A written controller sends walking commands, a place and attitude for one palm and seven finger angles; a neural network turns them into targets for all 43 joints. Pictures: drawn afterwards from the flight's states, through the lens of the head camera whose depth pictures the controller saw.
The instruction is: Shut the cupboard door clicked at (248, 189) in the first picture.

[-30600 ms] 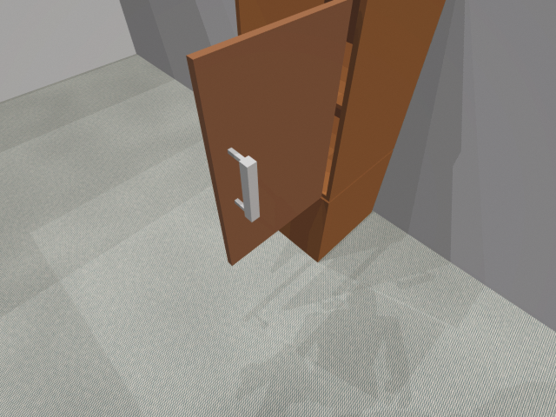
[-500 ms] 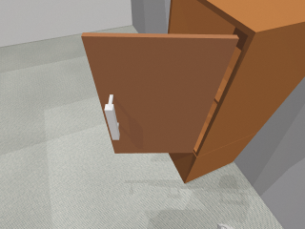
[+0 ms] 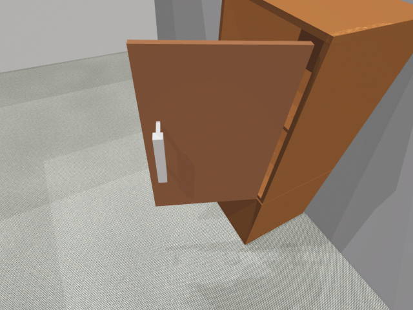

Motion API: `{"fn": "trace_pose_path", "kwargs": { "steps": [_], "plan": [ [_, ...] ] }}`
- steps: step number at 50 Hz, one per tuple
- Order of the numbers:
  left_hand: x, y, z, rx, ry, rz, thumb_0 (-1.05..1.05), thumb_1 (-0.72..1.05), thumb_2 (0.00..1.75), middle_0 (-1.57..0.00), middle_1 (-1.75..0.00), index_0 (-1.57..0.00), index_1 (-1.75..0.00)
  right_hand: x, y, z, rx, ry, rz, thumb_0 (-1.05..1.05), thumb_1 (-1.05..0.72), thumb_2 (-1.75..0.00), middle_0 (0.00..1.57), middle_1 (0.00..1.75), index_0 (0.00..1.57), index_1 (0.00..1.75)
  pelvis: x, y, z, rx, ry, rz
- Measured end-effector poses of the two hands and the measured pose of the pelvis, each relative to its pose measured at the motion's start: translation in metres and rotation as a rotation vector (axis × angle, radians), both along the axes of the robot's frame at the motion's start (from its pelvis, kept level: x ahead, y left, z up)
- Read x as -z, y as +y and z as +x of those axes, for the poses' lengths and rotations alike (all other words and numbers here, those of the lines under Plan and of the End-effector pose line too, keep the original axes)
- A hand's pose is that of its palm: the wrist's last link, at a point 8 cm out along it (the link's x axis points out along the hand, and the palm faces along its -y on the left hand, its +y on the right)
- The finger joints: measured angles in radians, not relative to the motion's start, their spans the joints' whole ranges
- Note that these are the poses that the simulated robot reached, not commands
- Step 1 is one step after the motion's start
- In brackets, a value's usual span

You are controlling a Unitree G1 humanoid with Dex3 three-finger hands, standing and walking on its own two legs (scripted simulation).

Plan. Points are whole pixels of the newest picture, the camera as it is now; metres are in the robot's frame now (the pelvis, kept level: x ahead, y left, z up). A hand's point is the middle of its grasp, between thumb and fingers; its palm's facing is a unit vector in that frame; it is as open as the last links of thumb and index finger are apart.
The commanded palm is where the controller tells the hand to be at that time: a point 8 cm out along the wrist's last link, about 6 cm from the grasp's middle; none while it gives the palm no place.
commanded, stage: come to a stop and stand still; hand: left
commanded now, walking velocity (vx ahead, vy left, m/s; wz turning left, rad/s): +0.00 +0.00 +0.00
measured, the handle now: (160, 153) +0.49 +0.15 -0.01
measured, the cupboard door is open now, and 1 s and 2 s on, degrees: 68 68 68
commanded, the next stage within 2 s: look again from close up in 0.56 s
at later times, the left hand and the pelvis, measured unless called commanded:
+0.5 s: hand out of the picture -0.06 +0.21 -0.17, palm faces +0.01 -0.98 -0.20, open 7.4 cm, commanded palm none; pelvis -0.04 +0.03 +0.01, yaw +0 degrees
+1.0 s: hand out of the picture -0.04 +0.18 -0.17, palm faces +0.01 -0.99 -0.16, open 7.4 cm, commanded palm none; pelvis -0.03 +0.02 +0.01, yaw -1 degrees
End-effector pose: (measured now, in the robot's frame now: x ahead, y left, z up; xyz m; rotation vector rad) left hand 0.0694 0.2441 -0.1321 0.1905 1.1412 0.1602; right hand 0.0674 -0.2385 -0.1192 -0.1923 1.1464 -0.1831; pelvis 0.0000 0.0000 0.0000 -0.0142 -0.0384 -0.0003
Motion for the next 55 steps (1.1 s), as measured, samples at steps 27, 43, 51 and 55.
{"fn": "trace_pose_path", "kwargs": {
  "steps": [27,43,51,55],
  "plan": [
    [0.007,0.013,-0.145,-0.039,0.285,-0.052,0.01,0.90,0.90,-0.20,-0.30,-0.20,-0.30,0.002,0.031,-0.095,0.040,0.169,0.026,0.01,-0.90,-0.90,0.20,0.30,0.20,0.30,-0.010,0.028,-0.041,0.003,0.009,0.004],
    [0.008,-0.015,-0.137,-0.045,0.279,-0.091,0.00,0.90,0.90,-0.20,-0.30,-0.20,-0.30,0.008,0.037,-0.101,0.060,0.204,0.060,0.01,-0.92,-0.90,0.20,0.30,0.20,0.30,-0.011,0.021,-0.038,0.006,0.014,0.007],
    [0.006,-0.011,-0.108,-0.026,0.228,-0.072,0.00,0.90,0.90,-0.20,-0.30,-0.20,-0.30,0.008,0.036,-0.100,0.069,0.211,0.065,0.01,-0.91,-0.90,0.20,0.30,0.20,0.30,-0.012,0.018,-0.033,0.009,0.018,0.009],
    [0.005,-0.008,-0.096,-0.017,0.211,-0.061,0.00,0.90,0.90,-0.20,-0.30,-0.20,-0.30,0.008,0.035,-0.098,0.071,0.214,0.068,0.01,-0.91,-0.90,0.20,0.30,0.20,0.30,-0.013,0.017,-0.030,0.012,0.017,0.010]
  ]
}}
